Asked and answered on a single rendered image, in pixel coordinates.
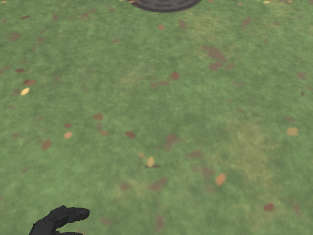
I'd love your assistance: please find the left robot hand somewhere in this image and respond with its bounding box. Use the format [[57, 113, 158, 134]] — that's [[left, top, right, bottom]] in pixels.
[[28, 205, 90, 235]]

